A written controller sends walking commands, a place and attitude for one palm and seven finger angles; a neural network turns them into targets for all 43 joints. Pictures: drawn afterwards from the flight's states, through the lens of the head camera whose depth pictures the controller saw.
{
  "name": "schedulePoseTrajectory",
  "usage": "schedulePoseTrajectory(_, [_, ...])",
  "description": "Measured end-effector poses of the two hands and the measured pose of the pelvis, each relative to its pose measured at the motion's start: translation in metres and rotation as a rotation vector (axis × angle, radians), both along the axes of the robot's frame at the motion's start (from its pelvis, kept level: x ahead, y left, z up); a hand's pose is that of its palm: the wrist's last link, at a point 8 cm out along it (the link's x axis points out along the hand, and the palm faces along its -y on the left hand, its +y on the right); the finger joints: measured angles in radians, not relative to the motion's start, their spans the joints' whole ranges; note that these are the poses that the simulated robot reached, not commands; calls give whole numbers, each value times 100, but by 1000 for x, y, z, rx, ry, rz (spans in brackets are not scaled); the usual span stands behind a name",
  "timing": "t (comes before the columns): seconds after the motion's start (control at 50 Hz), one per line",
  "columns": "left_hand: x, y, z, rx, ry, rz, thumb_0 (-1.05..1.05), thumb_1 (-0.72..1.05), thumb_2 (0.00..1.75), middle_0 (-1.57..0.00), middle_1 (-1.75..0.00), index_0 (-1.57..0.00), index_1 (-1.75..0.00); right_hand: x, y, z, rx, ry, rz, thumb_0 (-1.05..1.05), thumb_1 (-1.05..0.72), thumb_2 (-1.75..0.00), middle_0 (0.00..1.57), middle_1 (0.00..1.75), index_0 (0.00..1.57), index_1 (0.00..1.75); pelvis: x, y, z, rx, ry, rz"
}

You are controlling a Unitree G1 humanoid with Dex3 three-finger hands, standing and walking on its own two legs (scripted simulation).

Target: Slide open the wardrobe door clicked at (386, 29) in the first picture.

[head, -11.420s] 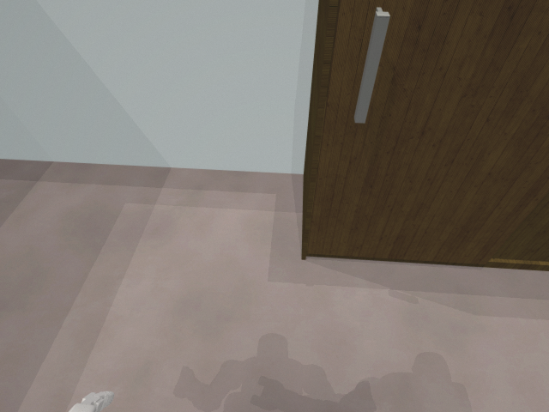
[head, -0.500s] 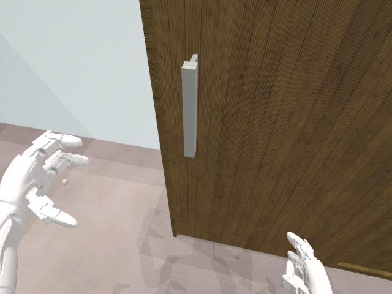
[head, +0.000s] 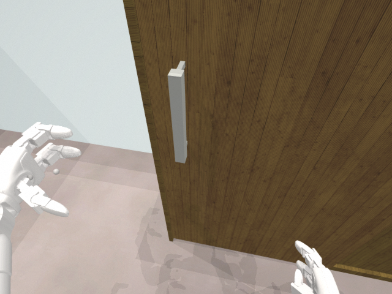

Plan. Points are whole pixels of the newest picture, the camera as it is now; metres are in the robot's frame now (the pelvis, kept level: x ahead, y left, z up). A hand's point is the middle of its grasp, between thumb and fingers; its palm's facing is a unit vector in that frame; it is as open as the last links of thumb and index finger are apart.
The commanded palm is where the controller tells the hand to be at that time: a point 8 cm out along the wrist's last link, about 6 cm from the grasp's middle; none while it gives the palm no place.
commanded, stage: raise the hand with hooked fingers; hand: left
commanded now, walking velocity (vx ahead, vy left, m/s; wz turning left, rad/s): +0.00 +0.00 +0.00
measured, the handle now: (181, 116) +0.47 +0.09 +0.12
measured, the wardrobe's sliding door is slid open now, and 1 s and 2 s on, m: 0.00 0.00 0.00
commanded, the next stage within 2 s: move the hooked fingers beside the handle in 0.16 s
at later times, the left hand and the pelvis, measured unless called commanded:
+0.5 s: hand (77, 168) +0.28 +0.25 +0.14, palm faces +0.00 -1.00 -0.07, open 14.0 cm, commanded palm +0.26 +0.29 +0.15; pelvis -0.01 -0.02 +0.00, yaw +0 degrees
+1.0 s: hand (106, 146) +0.34 +0.22 +0.14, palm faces -0.06 -1.00 -0.04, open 14.0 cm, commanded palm +0.32 +0.26 +0.14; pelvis -0.01 -0.02 +0.00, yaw -1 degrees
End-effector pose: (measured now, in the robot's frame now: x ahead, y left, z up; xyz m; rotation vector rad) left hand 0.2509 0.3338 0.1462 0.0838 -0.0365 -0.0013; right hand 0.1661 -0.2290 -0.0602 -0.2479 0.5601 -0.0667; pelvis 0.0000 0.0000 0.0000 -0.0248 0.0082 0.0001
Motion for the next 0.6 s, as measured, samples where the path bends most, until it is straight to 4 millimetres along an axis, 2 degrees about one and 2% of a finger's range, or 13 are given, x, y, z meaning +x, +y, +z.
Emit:
schedulePoseTrajectory(0.18, [-1,-12,4,12,9,0,-1,-50,30,-30,-121,-30,-120,10,-7,-1,16,-23,-1,2,-90,-90,20,30,20,30,-1,-10,0,6,0,3])
schedulePoseTrajectory(0.36, [-3,-22,4,0,8,0,-1,-50,30,-30,-121,-30,-120,6,-17,-5,24,-23,-12,2,-90,-90,20,30,20,30,-4,-19,-2,11,-1,3])
schedulePoseTrajectory(0.48, [10,-29,-3,-15,34,3,-1,-50,30,-30,-121,-30,-120,-5,-27,-10,9,8,-37,2,-90,-90,20,30,20,30,-11,-24,-3,13,1,8])
schedulePoseTrajectory(0.6, [30,-41,4,-12,0,-27,-1,-50,30,-30,-121,-30,-120,-21,-35,-14,4,31,-75,2,-90,-90,20,30,20,30,-13,-25,-3,17,6,-1])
